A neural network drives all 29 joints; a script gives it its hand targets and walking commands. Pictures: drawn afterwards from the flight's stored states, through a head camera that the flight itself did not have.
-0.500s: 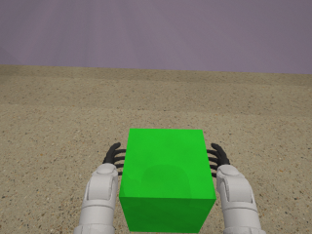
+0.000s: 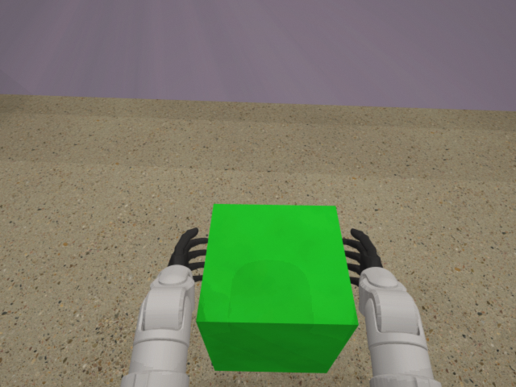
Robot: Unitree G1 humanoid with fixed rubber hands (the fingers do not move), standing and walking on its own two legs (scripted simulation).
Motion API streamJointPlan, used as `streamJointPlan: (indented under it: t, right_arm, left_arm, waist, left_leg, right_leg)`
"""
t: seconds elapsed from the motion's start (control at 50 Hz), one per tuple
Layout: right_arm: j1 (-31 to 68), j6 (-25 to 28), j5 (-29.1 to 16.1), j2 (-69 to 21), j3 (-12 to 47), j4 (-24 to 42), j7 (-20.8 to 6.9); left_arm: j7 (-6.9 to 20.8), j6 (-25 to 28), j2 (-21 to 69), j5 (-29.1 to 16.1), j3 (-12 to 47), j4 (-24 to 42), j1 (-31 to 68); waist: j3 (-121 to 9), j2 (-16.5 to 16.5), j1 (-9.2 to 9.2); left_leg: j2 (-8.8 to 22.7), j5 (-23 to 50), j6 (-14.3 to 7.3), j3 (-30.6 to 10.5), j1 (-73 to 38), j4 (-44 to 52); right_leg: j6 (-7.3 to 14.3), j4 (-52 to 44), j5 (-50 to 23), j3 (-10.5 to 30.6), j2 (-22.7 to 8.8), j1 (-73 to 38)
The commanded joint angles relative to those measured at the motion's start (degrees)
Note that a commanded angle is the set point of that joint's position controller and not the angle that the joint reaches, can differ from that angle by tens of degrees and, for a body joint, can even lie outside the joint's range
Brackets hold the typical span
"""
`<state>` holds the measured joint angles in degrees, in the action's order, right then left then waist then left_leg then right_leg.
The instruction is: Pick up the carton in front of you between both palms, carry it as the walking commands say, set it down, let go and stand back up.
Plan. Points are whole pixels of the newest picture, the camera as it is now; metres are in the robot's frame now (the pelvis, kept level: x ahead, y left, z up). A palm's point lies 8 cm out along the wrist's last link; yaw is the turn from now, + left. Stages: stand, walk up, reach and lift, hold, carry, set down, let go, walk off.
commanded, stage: carry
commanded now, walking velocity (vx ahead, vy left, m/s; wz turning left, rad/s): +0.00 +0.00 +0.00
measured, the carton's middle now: (272, 292) +0.30 +0.00 -0.05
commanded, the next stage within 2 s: none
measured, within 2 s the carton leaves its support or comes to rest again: neither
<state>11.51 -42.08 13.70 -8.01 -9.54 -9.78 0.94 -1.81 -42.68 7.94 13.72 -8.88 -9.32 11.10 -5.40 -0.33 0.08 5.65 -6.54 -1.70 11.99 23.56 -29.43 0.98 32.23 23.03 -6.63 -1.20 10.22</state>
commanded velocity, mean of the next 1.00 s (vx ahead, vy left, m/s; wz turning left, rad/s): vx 0.30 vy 0.00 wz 0.00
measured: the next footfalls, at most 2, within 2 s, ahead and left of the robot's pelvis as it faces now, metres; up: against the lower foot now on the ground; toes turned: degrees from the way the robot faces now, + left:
right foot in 0.86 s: +0.37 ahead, -0.13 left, +0.00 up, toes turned -4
left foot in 1.20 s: +0.45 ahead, +0.10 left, +0.00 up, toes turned -9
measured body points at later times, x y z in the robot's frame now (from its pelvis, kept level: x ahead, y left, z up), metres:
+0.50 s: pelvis +0.06 +0.02 +0.00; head +0.04 +0.03 +0.45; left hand +0.36 +0.17 +0.03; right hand +0.36 -0.13 +0.04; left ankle +0.08 +0.11 -0.73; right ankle -0.06 -0.09 -0.71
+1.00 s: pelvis +0.28 -0.04 +0.01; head +0.30 -0.06 +0.46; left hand +0.57 +0.12 +0.02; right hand +0.58 -0.18 +0.01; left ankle +0.18 +0.08 -0.66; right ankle +0.33 -0.12 -0.73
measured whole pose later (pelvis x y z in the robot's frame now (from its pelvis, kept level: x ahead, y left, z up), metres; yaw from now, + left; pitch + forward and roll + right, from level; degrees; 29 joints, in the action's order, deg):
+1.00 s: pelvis +0.28 -0.04 +0.01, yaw +3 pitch +3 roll +1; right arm 9.6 -41.2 13.2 -7.7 -8.8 -6.2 1.6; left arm -2.0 -39.9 7.9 12.2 -8.1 -9.2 10.7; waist -1.4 1.5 -0.5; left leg 4.0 -27.0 1.1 5.2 20.9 -55.3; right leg 3.1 24.0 8.2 -14.0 -4.0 19.3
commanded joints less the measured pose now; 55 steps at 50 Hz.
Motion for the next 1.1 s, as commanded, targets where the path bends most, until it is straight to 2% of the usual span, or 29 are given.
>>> streamJointPlan:
  t: [0.0,0.18,0.2,0.24,0.28,0.3,0.34,0.38,0.4,0.42,0.44,0.46,0.48,0.5,0.52,0.54,0.6,0.76,0.8,0.82,0.84,0.86,0.88,0.9,0.92,0.94,0.96,0.98,1.08]
  right_arm:
    - [25.07,2.02,-14.26,-51.73,31.31,3.47,-12.82]
    - [24.91,1.85,-14.01,-51.48,30.72,2.92,-12.79]
    - [25.03,1.89,-13.98,-51.74,30.76,2.84,-12.79]
    - [26.41,1.96,-14.32,-52.21,31.32,3.41,-12.75]
    - [28.06,2.27,-14.66,-51.76,31.67,4.17,-12.73]
    - [29.08,2.42,-14.82,-51.59,31.93,4.65,-12.68]
    - [29.42,2.48,-14.9,-51.33,31.98,4.48,-12.61]
    - [27.91,2.56,-15.02,-50.76,31.76,3.94,-12.63]
    - [26.27,2.52,-14.9,-50.61,31.45,3.46,-12.61]
    - [25.0,2.39,-14.83,-50.62,30.81,2.96,-12.6]
    - [23.48,2.28,-14.39,-50.75,29.9,1.79,-12.53]
    - [21.49,2.16,-13.35,-50.77,28.92,0.65,-12.51]
    - [20.22,2.28,-12.74,-50.82,28.89,0.97,-12.44]
    - [20.49,2.35,-13.08,-50.98,29.45,2.62,-12.42]
    - [21.33,2.46,-14.03,-51.58,30.89,4.69,-12.38]
    - [22.99,2.63,-15.02,-51.82,32.65,7.18,-12.35]
    - [26.18,2.71,-17.26,-51.39,36.76,12.16,-12.1]
    - [19.42,1.82,-14.32,-46.83,32.64,8.8,-11.39]
    - [20.21,1.78,-13.72,-47.14,31.92,8.55,-11.31]
    - [20.55,1.68,-13.29,-47.34,31.62,8.1,-11.25]
    - [20.35,1.57,-12.87,-47.23,31.2,7.03,-11.16]
    - [19.86,1.31,-12.68,-47.25,31.05,6.56,-11.18]
    - [20.04,1.29,-12.66,-47.77,31.79,6.74,-11.36]
    - [19.61,1.46,-13.65,-48.21,32.92,6.57,-11.47]
    - [20.22,2.08,-14.34,-49.28,34.04,6.92,-11.71]
    - [20.71,2.95,-14.76,-50.37,35.1,7.19,-11.82]
    - [20.99,3.95,-15.19,-51.48,35.72,7.48,-11.86]
    - [21.28,4.8,-15.46,-52.0,36.66,8.19,-11.73]
    - [21.02,5.98,-16.67,-51.58,40.68,13.69,-10.47]
  left_arm:
    - [13.39,2.59,51.33,-14.79,31.66,4.54,26.32]
    - [13.39,2.47,51.07,-14.44,31.06,3.95,26.09]
    - [13.35,2.49,51.05,-14.54,31.11,4.0,26.15]
    - [13.28,2.58,51.09,-14.71,31.76,4.77,26.99]
    - [13.24,2.66,51.11,-14.91,31.99,5.66,29.16]
    - [13.21,2.72,51.09,-14.87,31.79,5.89,29.53]
    - [13.06,2.89,50.86,-14.83,31.71,5.48,29.34]
    - [12.79,2.93,50.71,-14.71,31.92,5.18,28.4]
    - [12.65,2.8,50.61,-14.5,31.83,4.73,27.63]
    - [12.51,2.66,50.24,-14.04,31.26,3.86,25.72]
    - [12.52,2.47,49.89,-13.91,31.06,4.02,25.63]
    - [12.62,2.17,49.91,-13.9,31.29,4.72,26.11]
    - [12.84,2.19,49.8,-14.34,32.14,5.74,26.2]
    - [13.03,2.47,50.31,-14.76,32.89,6.3,26.12]
    - [13.09,2.69,50.86,-15.14,33.46,6.48,25.24]
    - [13.03,2.97,51.65,-15.59,34.17,7.45,24.87]
    - [12.49,3.25,51.83,-16.74,36.09,11.67,25.8]
    - [11.71,2.29,47.17,-14.94,33.45,9.82,22.44]
    - [12.14,2.36,47.35,-14.79,32.61,8.64,22.74]
    - [12.31,2.36,47.43,-14.63,31.77,7.6,22.31]
    - [12.53,2.28,47.88,-14.54,31.14,6.49,22.33]
    - [12.62,2.14,47.25,-13.92,30.38,5.64,20.4]
    - [12.75,2.6,47.49,-13.79,29.39,3.62,19.27]
    - [13.01,3.17,48.38,-15.26,30.13,3.05,18.51]
    - [13.15,3.91,49.87,-15.7,30.74,3.92,18.68]
    - [13.33,4.74,50.9,-15.8,31.18,4.7,19.31]
    - [13.52,5.51,51.91,-15.89,31.91,5.44,20.44]
    - [13.65,6.22,52.28,-16.25,32.8,6.16,21.05]
    - [13.39,7.35,51.52,-18.25,37.13,11.78,21.7]
  waist:
    - [-12.87,0.29,0.01]
    - [-12.45,0.29,-0.02]
    - [-12.48,-0.03,-0.04]
    - [-9.21,-2.5,-0.42]
    - [-2.7,-6.47,-0.66]
    - [-0.79,-7.13,-0.87]
    - [-0.5,-6.65,-1.14]
    - [-3.82,-6.15,-0.92]
    - [-6.17,-5.28,-0.39]
    - [-9.57,-3.25,0.01]
    - [-12.34,4.08,0.88]
    - [-14.73,14.68,1.55]
    - [-13.37,15.9,2.0]
    - [-13.19,9.76,1.64]
    - [-14.01,5.12,1.57]
    - [-13.55,2.96,1.41]
    - [-11.73,5.7,1.19]
    - [-7.21,9.78,1.05]
    - [-6.6,8.72,0.27]
    - [-7.9,6.48,-0.27]
    - [-10.78,4.14,-0.88]
    - [-14.43,-6.8,-1.82]
    - [-16.08,-18.76,-2.03]
    - [-15.75,-15.31,-1.6]
    - [-16.06,-11.48,-1.41]
    - [-16.96,-6.59,-1.27]
    - [-17.04,-4.07,-1.06]
    - [-17.4,-4.44,-0.88]
    - [-18.77,-8.81,-0.8]
  left_leg:
    - [4.82,7.44,0.1,-7.11,-14.08,1.96]
    - [4.87,7.55,0.26,-6.86,-13.67,1.8]
    - [4.92,2.25,0.6,-6.48,-13.67,2.94]
    - [2.73,-14.11,2.05,-4.19,-11.04,3.13]
    - [-1.26,-15.33,3.76,0.13,-3.5,-3.33]
    - [-1.04,-12.65,3.74,-0.58,-0.65,-6.79]
    - [-0.01,-12.25,3.18,-1.82,5.04,-6.33]
    - [-1.57,-13.43,2.38,-0.16,2.95,-1.23]
    - [-2.94,-10.82,1.8,1.39,-3.56,4.0]
    - [-2.45,-7.87,0.87,0.09,-16.07,7.79]
    - [3.73,-10.24,-2.3,-10.87,-26.9,10.76]
    - [13.86,-4.04,-7.75,-27.12,-36.41,13.41]
    - [18.52,2.78,-11.55,-35.15,-39.88,15.65]
    - [20.14,4.84,-12.65,-34.32,-39.27,15.76]
    - [19.73,2.4,-11.84,-31.65,-38.24,16.03]
    - [18.55,-1.23,-9.96,-27.9,-36.23,17.58]
    - [14.01,-6.75,-6.9,-17.48,-29.83,22.01]
    - [10.14,-1.44,-4.12,-6.04,-25.17,20.39]
    - [8.93,-0.99,-2.38,-3.38,-22.66,14.99]
    - [6.53,3.81,-1.03,-0.54,-19.94,7.68]
    - [4.78,7.43,0.88,1.14,-13.88,-2.25]
    - [0.41,-3.07,4.2,2.5,-4.71,-17.26]
    - [-4.83,-22.07,5.08,-1.91,7.74,-28.18]
    - [-2.98,-25.56,3.69,-7.58,10.96,-34.41]
    - [-1.49,-25.64,2.66,-9.36,11.06,-35.88]
    - [0.08,-23.16,1.97,-10.45,10.38,-33.04]
    - [1.38,-20.2,1.76,-10.83,8.3,-27.23]
    - [0.9,-18.1,1.98,-9.62,5.11,-21.36]
    - [-2.0,-9.19,2.66,-4.21,-4.06,-4.71]
  right_leg:
    - [1.14,-7.17,-11.69,5.75,-6.5,5.59]
    - [1.19,-7.08,-12.44,5.87,-6.53,5.88]
    - [1.23,-9.02,-7.88,6.03,-6.91,5.82]
    - [2.87,-16.96,10.26,9.19,-8.41,5.76]
    - [5.85,-25.16,20.86,16.73,-13.44,4.58]
    - [6.97,-26.52,19.19,18.53,-15.46,3.27]
    - [8.02,-25.22,8.4,17.25,-16.29,-4.72]
    - [7.27,-18.93,-8.04,12.6,-14.63,-11.31]
    - [5.99,-14.58,-11.5,9.23,-12.97,-10.49]
    - [3.82,-8.29,-15.79,4.77,-10.54,-4.59]
    - [0.25,2.09,-18.12,-0.15,-6.5,5.24]
    - [-1.98,13.56,-4.42,-2.94,-2.25,18.39]
    - [-1.4,20.0,9.64,0.35,-0.4,27.59]
    - [-0.55,24.69,11.13,3.93,-2.54,29.84]
    - [0.1,25.58,9.71,5.06,-4.19,30.31]
    - [0.28,23.04,6.2,4.98,-5.38,29.87]
    - [-0.89,13.93,-4.09,1.27,-4.85,24.5]
    - [-1.49,-2.92,-16.52,-4.3,-3.19,16.68]
    - [-1.46,-6.88,-17.69,-6.71,-2.23,9.89]
    - [-1.28,-8.76,-16.2,-8.88,-0.33,2.9]
    - [-0.47,-9.01,-16.01,-5.95,-2.26,-7.84]
    - [2.97,-14.45,-18.5,11.34,-14.51,-16.05]
    - [9.52,-16.84,-28.17,26.19,-23.3,-24.65]
    - [10.9,-16.61,-38.99,25.13,-24.51,-23.79]
    - [10.75,-14.9,-48.4,19.87,-23.27,-21.82]
    - [9.3,-14.18,-49.6,15.76,-22.05,-20.56]
    - [7.08,-14.68,-48.35,11.75,-20.51,-18.18]
    - [5.47,-15.13,-47.31,7.81,-18.72,-16.15]
    - [5.18,-13.17,-46.51,-0.82,-15.11,-12.6]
